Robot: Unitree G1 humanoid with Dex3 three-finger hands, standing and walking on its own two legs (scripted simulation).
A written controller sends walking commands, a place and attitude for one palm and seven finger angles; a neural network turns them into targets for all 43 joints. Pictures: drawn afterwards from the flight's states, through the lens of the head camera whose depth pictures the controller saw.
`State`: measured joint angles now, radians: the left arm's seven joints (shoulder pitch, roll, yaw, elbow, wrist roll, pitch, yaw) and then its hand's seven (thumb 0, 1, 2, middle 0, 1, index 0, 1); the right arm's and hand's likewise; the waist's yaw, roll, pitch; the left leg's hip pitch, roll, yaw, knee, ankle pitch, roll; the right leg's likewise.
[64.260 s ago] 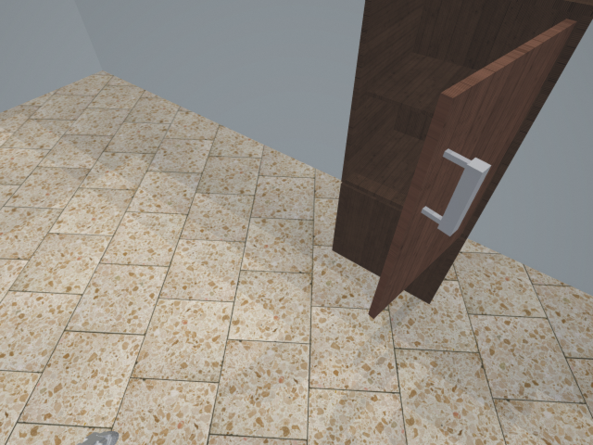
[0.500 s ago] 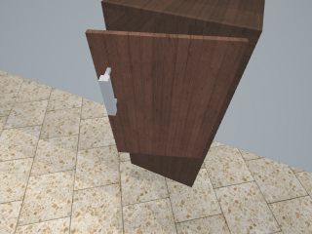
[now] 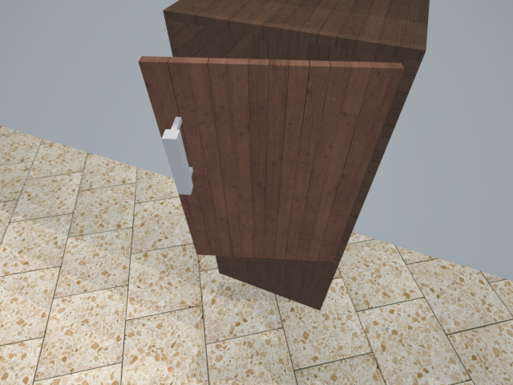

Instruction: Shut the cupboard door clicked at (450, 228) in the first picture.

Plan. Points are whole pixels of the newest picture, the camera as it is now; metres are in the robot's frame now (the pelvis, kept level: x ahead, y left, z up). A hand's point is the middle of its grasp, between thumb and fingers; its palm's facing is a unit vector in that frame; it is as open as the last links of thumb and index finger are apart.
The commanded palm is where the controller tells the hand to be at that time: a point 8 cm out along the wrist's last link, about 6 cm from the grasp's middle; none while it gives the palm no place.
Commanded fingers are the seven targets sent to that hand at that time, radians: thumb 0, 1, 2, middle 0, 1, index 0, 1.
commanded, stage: raise the hand and make a fist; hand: left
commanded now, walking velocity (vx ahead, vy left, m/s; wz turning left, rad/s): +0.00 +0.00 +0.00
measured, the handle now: (181, 156) +0.49 +0.17 +0.08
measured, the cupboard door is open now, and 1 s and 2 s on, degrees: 18 18 18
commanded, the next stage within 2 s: bring the fist close to the handle in 1.90 s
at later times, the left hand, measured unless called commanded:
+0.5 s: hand out of the picture +0.12 +0.18 -0.03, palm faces +0.07 -1.00 -0.02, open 5.7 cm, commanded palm +0.11 +0.23 -0.02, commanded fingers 0.00 0.90 0.90 -0.68 -0.82 -0.68 -0.82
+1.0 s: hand (126, 344) +0.17 +0.19 +0.02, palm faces +0.01 -1.00 -0.03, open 3.5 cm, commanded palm +0.14 +0.25 +0.03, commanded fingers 0.00 0.90 0.90 -1.13 -1.32 -1.13 -1.32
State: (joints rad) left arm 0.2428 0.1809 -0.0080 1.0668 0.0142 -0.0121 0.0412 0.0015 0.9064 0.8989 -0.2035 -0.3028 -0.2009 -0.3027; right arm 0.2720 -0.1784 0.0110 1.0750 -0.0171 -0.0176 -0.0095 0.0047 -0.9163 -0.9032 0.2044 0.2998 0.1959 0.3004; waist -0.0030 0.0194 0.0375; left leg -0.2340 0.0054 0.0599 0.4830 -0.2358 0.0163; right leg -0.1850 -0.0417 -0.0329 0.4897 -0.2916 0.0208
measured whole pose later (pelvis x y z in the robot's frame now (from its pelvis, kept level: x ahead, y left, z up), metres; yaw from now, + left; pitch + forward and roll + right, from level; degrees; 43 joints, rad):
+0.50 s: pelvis -0.05 -0.03 -0.10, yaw +2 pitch +10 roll -2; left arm 0.47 0.24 0.18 -0.03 -0.33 -0.44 -0.36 0.02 0.90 0.90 -0.51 -0.63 -0.51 -0.63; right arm 0.17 -0.25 -0.03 0.50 0.04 -0.29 -0.08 0.01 -0.91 -0.90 0.20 0.30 0.20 0.30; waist 0.07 0.02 -0.11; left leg -0.90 0.05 -0.05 1.20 -0.48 -0.02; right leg -0.80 -0.01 -0.12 1.18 -0.55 -0.03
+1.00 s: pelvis -0.03 +0.00 -0.06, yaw +2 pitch +8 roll -2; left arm 0.46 0.25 0.17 -0.13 -0.31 -0.30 -0.28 0.02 0.90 0.90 -0.96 -1.13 -0.96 -1.13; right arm 0.28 -0.25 -0.01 0.55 0.04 -0.26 -0.07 0.01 -0.91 -0.90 0.21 0.30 0.20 0.30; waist 0.01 0.03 -0.09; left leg -0.71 0.03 0.00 0.99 -0.42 0.02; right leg -0.62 -0.03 -0.07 0.94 -0.47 0.01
